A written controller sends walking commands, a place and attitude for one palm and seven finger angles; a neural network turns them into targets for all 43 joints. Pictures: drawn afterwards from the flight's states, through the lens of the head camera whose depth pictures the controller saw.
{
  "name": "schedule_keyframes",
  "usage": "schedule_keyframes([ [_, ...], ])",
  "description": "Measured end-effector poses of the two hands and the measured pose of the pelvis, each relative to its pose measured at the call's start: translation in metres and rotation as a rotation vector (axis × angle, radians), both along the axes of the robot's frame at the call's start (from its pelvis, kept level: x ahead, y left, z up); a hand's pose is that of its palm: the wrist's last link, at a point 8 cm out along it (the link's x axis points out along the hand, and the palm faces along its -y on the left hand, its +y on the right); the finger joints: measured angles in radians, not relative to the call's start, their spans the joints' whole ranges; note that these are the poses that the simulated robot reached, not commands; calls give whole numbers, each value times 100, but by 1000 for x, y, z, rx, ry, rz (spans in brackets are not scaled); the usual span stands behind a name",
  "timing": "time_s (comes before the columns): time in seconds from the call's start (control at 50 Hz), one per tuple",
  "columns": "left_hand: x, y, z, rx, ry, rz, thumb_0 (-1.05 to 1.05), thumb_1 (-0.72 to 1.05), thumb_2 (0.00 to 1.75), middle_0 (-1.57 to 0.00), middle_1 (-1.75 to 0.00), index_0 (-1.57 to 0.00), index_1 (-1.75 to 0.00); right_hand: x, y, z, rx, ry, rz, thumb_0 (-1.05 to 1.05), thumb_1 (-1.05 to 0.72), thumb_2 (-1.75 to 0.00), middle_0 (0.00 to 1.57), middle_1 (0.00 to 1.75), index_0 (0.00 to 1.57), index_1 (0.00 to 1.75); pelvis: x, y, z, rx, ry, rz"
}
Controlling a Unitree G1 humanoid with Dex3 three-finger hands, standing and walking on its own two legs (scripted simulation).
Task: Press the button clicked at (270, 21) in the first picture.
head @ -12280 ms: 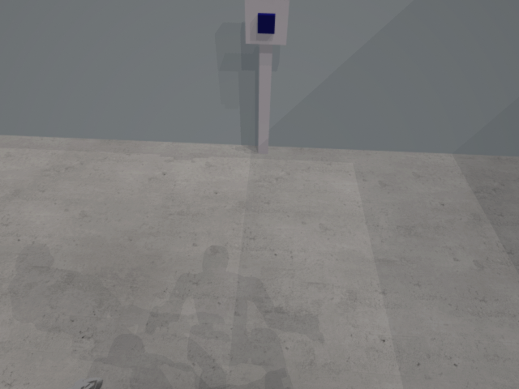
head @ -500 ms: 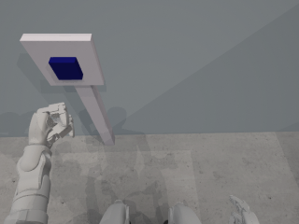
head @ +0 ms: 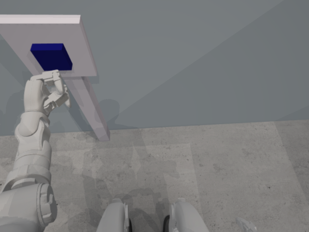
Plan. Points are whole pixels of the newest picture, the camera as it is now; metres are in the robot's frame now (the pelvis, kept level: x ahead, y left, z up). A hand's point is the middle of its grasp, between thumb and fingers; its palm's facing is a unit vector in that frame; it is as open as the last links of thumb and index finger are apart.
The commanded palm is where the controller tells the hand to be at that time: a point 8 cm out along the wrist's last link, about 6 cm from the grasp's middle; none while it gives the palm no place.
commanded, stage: aim a knuckle at the button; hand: left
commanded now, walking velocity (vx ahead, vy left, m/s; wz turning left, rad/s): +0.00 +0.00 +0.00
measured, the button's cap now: (53, 56) +0.54 +0.26 +0.07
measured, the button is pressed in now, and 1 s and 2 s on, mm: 0 0 9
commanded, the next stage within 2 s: press the button with the knuckle in 0.66 s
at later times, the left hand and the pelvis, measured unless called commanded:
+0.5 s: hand (63, 96) +0.44 +0.22 +0.04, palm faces +0.07 -1.00 -0.04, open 3.1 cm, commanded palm +0.41 +0.27 +0.05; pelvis +0.01 +0.01 +0.01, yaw -1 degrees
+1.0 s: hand (63, 94) +0.44 +0.22 +0.05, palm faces +0.07 -1.00 -0.04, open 3.1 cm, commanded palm +0.42 +0.27 +0.05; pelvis +0.00 +0.00 +0.00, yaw +0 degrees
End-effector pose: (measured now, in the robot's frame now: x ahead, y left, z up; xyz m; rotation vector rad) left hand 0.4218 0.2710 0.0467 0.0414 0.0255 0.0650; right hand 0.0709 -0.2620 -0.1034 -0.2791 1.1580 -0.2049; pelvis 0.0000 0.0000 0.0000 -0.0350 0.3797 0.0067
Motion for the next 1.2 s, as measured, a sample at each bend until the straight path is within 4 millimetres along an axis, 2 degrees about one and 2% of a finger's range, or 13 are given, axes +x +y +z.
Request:
schedule_keyframes([
  [0.12,12,1,-5,5,10,-11,2,90,90,-130,-150,-129,-149,-21,1,-2,5,70,-41,1,-91,-90,20,30,21,30,1,3,-2,-2,20,-13],
  [0.26,4,-1,-7,10,17,-8,2,90,90,-130,-150,-129,-149,-31,6,2,20,115,-66,1,-91,-90,20,30,21,30,6,6,4,-2,17,-19],
  [0.36,-1,-1,-5,3,11,4,2,90,90,-130,-150,-130,-149,-23,8,6,20,102,-58,1,-91,-90,20,30,21,30,9,7,8,-2,7,-16],
  [0.64,-12,7,-2,-3,-3,3,2,90,90,-130,-150,-130,-149,20,6,11,10,-1,-3,0,-91,-90,20,30,21,30,11,6,9,-5,-6,-5],
  [0.82,-22,7,-2,-3,-3,3,2,90,90,-130,-150,-130,-149,28,8,10,15,-22,12,0,-91,-90,20,30,21,30,10,5,9,-6,-15,2],
  [0.98,-5,3,1,-6,-8,4,2,90,90,-130,-150,-130,-149,15,7,3,10,3,10,0,-91,-90,20,30,21,30,4,3,4,-7,-7,5],
  [1.2,19,4,2,-3,1,2,2,90,90,-130,-150,-130,-149,-26,1,-1,3,97,-48,0,-91,-90,20,30,21,30,1,2,0,-7,17,-9],
])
